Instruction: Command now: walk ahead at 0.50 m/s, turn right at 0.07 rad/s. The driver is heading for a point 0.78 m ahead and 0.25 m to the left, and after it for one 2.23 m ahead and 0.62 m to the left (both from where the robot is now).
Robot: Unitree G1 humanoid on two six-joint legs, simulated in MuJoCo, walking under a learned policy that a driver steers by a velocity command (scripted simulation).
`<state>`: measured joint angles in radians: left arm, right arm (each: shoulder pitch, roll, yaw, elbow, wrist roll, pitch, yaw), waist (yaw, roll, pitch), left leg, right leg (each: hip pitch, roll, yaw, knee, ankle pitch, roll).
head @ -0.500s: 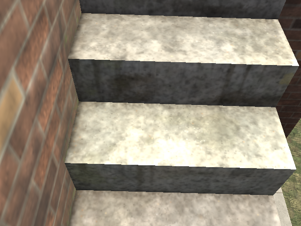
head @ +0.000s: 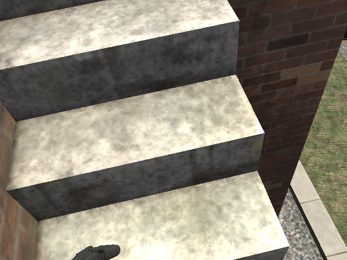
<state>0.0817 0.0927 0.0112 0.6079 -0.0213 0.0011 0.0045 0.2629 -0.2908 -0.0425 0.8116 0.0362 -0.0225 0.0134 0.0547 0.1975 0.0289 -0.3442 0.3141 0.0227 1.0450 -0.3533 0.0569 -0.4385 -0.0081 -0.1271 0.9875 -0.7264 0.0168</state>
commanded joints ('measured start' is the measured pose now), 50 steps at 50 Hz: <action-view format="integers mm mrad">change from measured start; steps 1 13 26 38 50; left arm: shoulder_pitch -83 -146 -135 240 418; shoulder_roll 38 92 64 296 81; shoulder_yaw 17 0 -41 56 4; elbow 40 -53 53 203 141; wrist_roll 26 -23 51 80 -2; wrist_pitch -51 -26 -18 -66 20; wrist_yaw -26 -22 12 56 42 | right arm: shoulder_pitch -248 180 55 -397 -113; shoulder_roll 28 -201 107 197 -123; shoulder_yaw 16 -38 9 137 -41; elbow -238 -49 -326 -331 -5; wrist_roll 54 -66 -47 -19 -68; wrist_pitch -27 51 47 44 10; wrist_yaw -8 21 -107 -53 6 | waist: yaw -48 -89 -266 20 96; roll -425 552 -277 -267 -106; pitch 7 -274 34 56 -70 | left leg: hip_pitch -315 143 -310 -1032 -23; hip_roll -259 -434 -561 -79 84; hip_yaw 34 -627 -66 -250 -297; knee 658 -523 989 1101 -550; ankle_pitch -450 182 -269 -10 1248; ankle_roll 23 238 9 -169 65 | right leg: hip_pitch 218 174 -159 284 -168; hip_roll -63 178 -95 -463 73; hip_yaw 51 173 -68 199 461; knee -838 349 -963 -911 994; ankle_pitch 1012 173 1164 132 312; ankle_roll -50 135 -136 -191 124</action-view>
